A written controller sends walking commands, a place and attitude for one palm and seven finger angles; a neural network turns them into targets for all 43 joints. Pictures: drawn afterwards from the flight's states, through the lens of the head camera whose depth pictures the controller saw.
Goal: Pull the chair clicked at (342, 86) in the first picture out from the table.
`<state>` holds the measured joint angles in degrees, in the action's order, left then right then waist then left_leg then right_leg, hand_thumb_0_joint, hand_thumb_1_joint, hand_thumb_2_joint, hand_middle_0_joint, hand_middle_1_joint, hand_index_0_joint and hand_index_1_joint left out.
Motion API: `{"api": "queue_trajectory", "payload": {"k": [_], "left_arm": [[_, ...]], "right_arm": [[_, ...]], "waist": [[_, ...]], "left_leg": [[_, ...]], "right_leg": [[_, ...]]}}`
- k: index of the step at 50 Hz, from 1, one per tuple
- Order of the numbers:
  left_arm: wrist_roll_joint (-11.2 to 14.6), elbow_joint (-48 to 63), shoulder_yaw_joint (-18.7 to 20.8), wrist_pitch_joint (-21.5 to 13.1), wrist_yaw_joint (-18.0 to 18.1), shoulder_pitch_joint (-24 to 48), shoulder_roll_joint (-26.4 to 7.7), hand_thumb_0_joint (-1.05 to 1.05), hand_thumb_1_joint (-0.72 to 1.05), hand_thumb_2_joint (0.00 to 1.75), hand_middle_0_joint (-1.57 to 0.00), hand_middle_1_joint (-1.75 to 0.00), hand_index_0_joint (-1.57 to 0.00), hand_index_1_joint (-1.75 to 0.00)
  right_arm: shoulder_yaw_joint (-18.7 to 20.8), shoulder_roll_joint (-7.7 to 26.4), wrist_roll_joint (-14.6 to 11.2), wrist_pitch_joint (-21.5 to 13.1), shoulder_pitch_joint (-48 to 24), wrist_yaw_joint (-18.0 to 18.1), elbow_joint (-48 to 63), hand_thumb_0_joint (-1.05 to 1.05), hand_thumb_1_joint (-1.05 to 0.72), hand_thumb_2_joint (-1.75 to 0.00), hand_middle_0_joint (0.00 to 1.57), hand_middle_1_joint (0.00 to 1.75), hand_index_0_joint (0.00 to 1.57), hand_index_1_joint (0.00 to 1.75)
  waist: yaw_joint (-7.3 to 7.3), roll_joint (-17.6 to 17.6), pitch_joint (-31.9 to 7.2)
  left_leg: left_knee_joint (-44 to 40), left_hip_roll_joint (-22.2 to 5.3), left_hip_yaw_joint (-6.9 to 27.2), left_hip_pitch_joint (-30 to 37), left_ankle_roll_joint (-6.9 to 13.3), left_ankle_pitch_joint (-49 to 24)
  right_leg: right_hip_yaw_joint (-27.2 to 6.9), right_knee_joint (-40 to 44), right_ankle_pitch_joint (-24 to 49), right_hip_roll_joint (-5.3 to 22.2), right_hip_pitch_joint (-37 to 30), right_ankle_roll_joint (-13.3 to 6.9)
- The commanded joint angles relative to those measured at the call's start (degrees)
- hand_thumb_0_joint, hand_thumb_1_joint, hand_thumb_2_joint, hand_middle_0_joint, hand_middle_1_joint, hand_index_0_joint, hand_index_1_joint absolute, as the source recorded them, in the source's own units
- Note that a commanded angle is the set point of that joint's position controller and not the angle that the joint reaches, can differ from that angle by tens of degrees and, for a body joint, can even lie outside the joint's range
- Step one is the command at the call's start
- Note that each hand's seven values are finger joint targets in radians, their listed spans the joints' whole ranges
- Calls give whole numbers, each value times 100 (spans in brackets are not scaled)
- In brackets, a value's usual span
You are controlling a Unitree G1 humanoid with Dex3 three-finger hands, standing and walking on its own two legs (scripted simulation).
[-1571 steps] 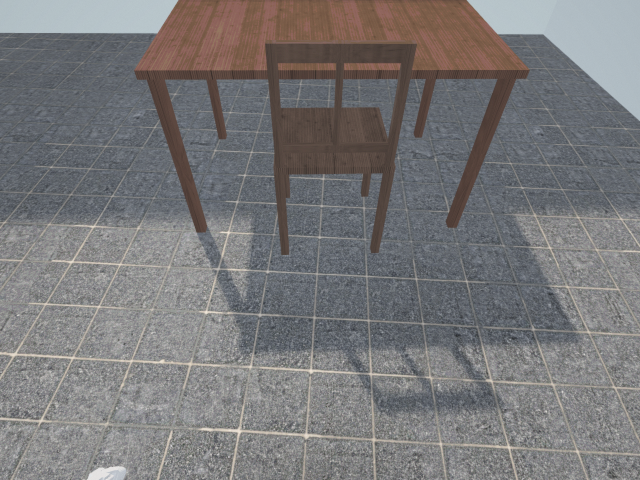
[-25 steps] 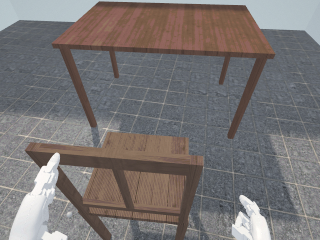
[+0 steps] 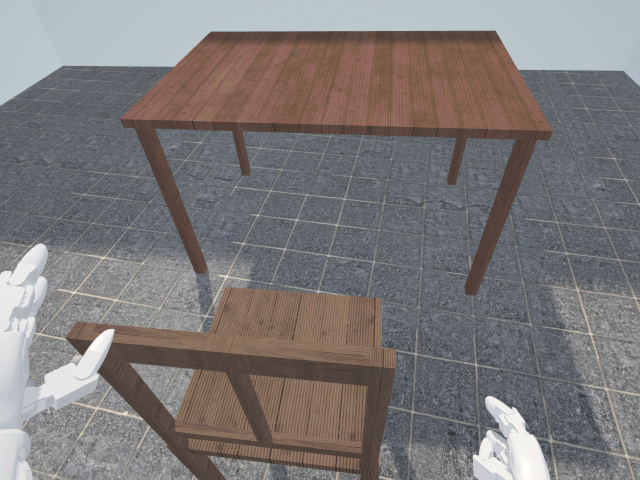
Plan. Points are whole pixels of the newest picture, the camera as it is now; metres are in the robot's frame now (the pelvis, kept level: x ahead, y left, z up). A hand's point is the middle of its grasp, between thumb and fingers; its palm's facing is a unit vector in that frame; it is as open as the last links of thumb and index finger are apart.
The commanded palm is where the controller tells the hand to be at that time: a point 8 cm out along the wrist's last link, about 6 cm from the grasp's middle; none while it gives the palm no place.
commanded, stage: draw the hand back to the body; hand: left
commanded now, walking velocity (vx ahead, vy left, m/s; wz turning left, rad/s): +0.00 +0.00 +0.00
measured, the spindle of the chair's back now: (251, 406) +0.25 +0.15 -0.10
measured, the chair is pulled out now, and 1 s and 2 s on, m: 0.64 0.64 0.64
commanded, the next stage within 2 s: step back with the hand held close in 0.46 s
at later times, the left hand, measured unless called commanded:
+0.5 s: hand (76, 332) +0.20 +0.26 +0.17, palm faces +0.46 -0.77 -0.44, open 7.5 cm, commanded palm +0.15 +0.30 +0.18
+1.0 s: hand (50, 372) +0.16 +0.26 +0.16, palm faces +0.36 -0.76 -0.54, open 7.4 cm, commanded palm +0.10 +0.30 +0.18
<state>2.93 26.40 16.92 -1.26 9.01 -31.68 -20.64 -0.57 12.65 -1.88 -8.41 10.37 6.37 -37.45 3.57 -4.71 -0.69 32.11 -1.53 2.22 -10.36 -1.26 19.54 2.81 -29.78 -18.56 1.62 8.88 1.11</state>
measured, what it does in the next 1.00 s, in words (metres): shifts its weight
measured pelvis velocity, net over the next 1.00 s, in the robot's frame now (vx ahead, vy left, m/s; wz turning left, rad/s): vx -0.05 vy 0.01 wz -0.04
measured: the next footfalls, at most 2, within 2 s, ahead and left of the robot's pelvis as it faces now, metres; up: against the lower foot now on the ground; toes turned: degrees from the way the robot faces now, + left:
none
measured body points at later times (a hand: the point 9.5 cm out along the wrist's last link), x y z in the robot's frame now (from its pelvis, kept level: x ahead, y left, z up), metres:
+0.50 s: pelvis +0.01 +0.00 +0.00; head +0.00 -0.03 +0.45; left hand +0.17 +0.30 +0.19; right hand +0.19 -0.23 -0.09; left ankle -0.02 +0.13 -0.73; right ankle -0.03 -0.13 -0.73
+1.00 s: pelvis -0.05 +0.01 +0.00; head -0.03 -0.01 +0.45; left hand +0.13 +0.30 +0.19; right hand +0.11 -0.24 -0.09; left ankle -0.02 +0.13 -0.73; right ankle -0.03 -0.13 -0.73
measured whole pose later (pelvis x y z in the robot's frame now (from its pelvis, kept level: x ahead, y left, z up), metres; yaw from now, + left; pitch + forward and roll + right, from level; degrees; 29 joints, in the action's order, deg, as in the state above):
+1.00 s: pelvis -0.05 +0.01 +0.00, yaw -2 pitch +0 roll +0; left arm 2.8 28.6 23.2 -6.0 8.6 -33.2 -24.0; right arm 1.5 12.3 -2.2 -0.5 10.1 6.3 -34.2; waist 0.4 -2.4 3.1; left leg 28.3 -0.8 -0.6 -14.8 -0.4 13.0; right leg 0.0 -28.0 -12.3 2.3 15.3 1.9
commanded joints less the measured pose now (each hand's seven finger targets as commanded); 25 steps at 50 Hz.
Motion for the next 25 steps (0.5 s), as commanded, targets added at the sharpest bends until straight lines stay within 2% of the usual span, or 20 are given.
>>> {"api": "queue_trajectory", "payload": {"k": [1,3,4,6,7,9,10,13,14,15,17,19,20,23,24,25], "left_arm": [[8,1087,950,-377,144,699,-1117,0,79,85,-19,-28,-19,-28],[28,1071,1075,-400,144,904,-1221,0,86,88,-19,-29,-19,-29],[35,1087,1132,-395,132,1076,-1263,0,90,90,-20,-30,-20,-30],[46,680,928,-364,84,712,-945,0,90,90,-20,-30,-20,-30],[50,699,889,-365,64,660,-911,0,90,90,-20,-30,-20,-30],[58,756,910,-344,38,674,-950,0,90,90,-20,-30,-20,-30],[52,812,876,-355,37,671,-942,0,90,90,-20,-30,-20,-30],[46,1101,1090,-391,63,649,-1197,0,90,90,-20,-30,-20,-30],[49,1200,1154,-373,63,748,-1283,0,90,90,-20,-30,-20,-30],[36,1230,1129,-381,69,751,-1248,0,90,90,-20,-30,-20,-30],[45,1097,1106,-354,76,663,-1190,0,90,90,-20,-30,-20,-30],[48,1162,1116,-338,74,829,-1213,0,90,90,-20,-30,-20,-30],[32,1075,1041,-333,72,803,-1136,0,90,90,-20,-30,-20,-30],[48,1048,1035,-337,76,786,-1131,0,90,90,-20,-30,-20,-30],[40,1110,1031,-325,67,847,-1144,0,90,90,-20,-30,-20,-30],[38,1072,996,-334,71,797,-1098,0,90,90,-20,-30,-20,-30]], "right_arm": [[213,566,15,-277,-766,27,838,0,-90,-90,20,30,20,30],[226,587,17,-261,-791,17,827,0,-90,-90,20,30,20,30],[220,606,17,-265,-798,13,792,0,-90,-90,20,30,20,30],[240,582,17,-210,-809,-22,762,0,-90,-90,20,30,20,30],[259,599,14,-180,-833,-41,777,0,-90,-90,20,30,20,30],[259,600,9,-147,-884,-58,784,0,-90,-90,20,30,20,30],[251,584,8,-137,-872,-65,791,0,-90,-90,20,30,20,30],[275,590,20,-140,-888,-55,819,0,-90,-90,20,30,20,30],[269,594,10,-149,-916,-48,810,0,-90,-90,20,30,20,30],[245,560,17,-160,-869,-44,807,0,-90,-90,20,30,20,30],[258,550,7,-148,-871,-29,792,0,-90,-90,20,30,20,30],[254,573,-1,-160,-883,-26,775,0,-90,-90,20,30,20,30],[246,555,-2,-155,-864,-20,770,0,-90,-90,20,30,20,30],[255,591,2,-157,-880,-18,790,0,-90,-90,20,30,20,30],[261,605,-7,-176,-899,-21,788,0,-90,-90,20,30,20,30],[238,574,5,-179,-872,-22,784,0,-90,-90,20,30,20,30]], "waist": [[13,158,-292],[23,237,-345],[-1,24,-331],[20,332,-229],[24,395,-282],[21,117,-324],[27,172,-286],[68,310,-599],[55,67,-605],[53,28,-592],[45,195,-510],[-3,-5,-470],[7,30,-359],[26,133,-408],[16,-40,-446],[29,17,-371]], "left_leg": [[-543,-210,-133,273,167,-1877],[-563,-210,-163,336,184,-1938],[-581,-199,-171,345,171,-1906],[-606,-228,-178,333,184,-2019],[-607,-238,-202,345,192,-2069],[-617,-216,-225,329,182,-2050],[-625,-226,-235,334,189,-2092],[-588,-224,-240,415,204,-2302],[-589,-213,-234,414,181,-2289],[-598,-207,-232,423,181,-2344],[-592,-226,-266,452,180,-2320],[-602,-216,-256,427,167,-2238],[-620,-227,-266,448,172,-2230],[-677,-237,-232,430,180,-2175],[-687,-232,-238,469,169,-2127],[-695,-232,-227,430,177,-2195]], "right_leg": [[63,508,1893,216,-65,-228],[49,538,1980,226,-124,-207],[15,586,1955,229,-144,-224],[63,553,2056,227,-139,-203],[74,535,2135,241,-183,-190],[38,569,2151,249,-242,-196],[46,573,2219,251,-230,-193],[49,518,2514,262,-419,-187],[5,548,2470,257,-428,-204],[29,546,2515,260,-428,-209],[45,561,2496,248,-347,-189],[-4,620,2419,250,-338,-205],[17,631,2371,243,-260,-200],[52,601,2227,243,-287,-193],[10,641,2138,239,-291,-208],[46,623,2209,240,-288,-211]]}}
